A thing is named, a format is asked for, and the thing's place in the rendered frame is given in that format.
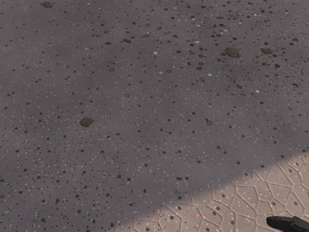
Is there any right robot hand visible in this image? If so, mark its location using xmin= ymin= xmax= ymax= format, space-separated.
xmin=267 ymin=216 xmax=309 ymax=232

